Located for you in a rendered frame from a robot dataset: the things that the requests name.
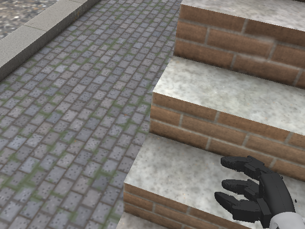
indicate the robot right forearm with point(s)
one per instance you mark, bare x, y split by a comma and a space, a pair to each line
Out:
287, 220

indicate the robot right hand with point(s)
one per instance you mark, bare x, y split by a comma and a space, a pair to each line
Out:
263, 201

